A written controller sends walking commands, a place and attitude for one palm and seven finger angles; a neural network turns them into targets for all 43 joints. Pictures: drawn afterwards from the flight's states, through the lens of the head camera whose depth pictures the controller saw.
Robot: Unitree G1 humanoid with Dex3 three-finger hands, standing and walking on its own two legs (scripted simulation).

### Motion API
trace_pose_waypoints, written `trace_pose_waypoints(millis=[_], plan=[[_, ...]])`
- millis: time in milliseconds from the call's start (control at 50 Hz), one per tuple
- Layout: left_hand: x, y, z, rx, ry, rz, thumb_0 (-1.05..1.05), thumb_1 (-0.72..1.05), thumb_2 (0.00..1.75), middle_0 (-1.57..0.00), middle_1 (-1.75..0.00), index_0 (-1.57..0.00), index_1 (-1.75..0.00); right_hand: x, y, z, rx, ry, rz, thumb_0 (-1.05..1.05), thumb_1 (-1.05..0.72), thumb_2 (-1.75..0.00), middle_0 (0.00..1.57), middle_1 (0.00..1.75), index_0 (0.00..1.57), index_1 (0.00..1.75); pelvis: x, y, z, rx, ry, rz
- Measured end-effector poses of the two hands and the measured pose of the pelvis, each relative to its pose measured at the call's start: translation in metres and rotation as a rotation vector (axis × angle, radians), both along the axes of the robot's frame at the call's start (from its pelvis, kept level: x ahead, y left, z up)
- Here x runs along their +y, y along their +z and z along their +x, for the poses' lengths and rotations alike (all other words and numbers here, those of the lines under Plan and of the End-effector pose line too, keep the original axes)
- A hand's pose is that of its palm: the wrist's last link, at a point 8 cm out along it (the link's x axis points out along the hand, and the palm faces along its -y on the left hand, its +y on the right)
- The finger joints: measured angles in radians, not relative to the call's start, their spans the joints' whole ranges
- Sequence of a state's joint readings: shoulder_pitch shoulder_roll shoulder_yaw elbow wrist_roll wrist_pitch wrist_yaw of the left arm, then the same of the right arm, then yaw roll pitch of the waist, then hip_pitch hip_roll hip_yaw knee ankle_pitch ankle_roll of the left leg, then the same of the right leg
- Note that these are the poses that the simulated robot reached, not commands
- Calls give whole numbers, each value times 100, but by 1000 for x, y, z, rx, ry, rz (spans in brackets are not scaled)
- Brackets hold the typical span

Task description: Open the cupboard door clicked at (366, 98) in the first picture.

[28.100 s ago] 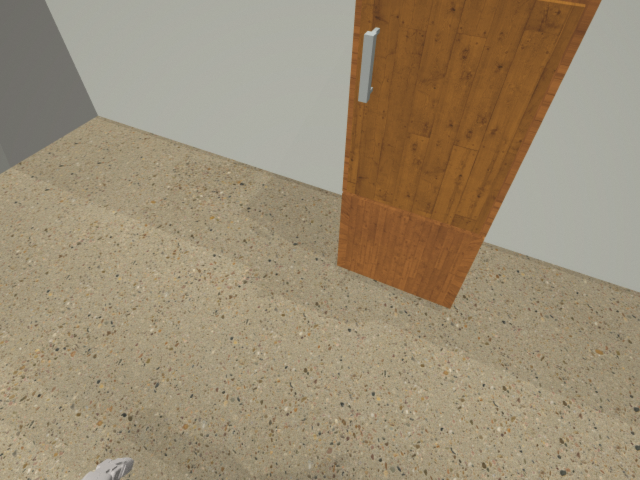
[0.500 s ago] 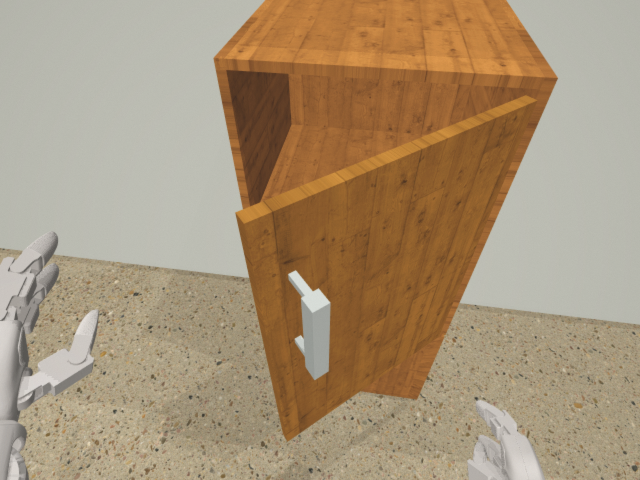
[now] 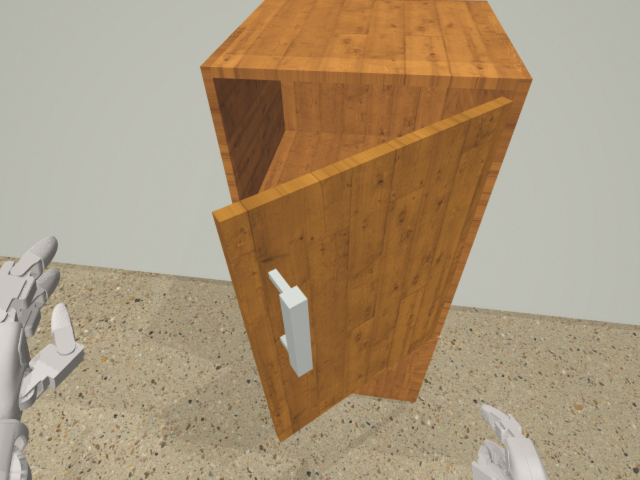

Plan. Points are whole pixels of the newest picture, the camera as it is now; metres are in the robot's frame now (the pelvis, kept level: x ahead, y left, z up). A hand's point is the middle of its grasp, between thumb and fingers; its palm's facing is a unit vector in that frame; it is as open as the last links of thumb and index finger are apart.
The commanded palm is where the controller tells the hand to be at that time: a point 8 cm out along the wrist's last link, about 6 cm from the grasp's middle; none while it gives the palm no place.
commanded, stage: step back with the hand held close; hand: left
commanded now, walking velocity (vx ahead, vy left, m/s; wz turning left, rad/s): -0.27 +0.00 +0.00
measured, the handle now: (289, 324) +0.28 +0.08 +0.07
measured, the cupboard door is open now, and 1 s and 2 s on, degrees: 42 42 42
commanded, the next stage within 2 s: stop stepping back and stand still in 1.00 s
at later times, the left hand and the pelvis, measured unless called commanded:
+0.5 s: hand (26, 384) +0.15 +0.28 +0.16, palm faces +0.32 -0.80 -0.51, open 7.4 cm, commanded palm +0.09 +0.32 +0.17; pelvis -0.06 +0.03 -0.01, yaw -3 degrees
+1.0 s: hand out of the picture +0.04 +0.33 +0.16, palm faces +0.43 -0.80 -0.42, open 7.4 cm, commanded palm -0.03 +0.36 +0.17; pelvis -0.17 +0.06 -0.01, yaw +0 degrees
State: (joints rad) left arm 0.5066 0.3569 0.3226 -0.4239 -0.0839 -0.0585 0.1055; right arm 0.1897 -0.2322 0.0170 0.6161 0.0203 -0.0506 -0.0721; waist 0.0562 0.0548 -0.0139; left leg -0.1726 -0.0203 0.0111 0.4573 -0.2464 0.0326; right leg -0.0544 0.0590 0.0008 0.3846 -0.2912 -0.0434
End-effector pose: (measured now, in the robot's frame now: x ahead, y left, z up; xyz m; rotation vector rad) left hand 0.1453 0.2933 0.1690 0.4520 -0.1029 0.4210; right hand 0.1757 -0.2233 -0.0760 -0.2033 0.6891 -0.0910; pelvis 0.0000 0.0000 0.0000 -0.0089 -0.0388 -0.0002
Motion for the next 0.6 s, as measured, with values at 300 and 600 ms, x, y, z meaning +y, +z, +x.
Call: trace_pose_waypoints(millis=[300, 600], plan=[[2, -7, 7, 47, -114, 65, 2, 89, 90, -21, -30, -21, -30, -19, 5, -41, 63, -127, -38, 1, -90, -90, 21, 30, 21, 30, 12, 0, -26, 37, -45, -10], [39, 7, -63, -64, -97, 163, 1, 89, 90, -22, -30, -21, -30, 13, 2, -109, 30, -125, -56, 1, -90, -90, 21, 30, 20, 30, 39, -11, -84, 19, -34, -26]])
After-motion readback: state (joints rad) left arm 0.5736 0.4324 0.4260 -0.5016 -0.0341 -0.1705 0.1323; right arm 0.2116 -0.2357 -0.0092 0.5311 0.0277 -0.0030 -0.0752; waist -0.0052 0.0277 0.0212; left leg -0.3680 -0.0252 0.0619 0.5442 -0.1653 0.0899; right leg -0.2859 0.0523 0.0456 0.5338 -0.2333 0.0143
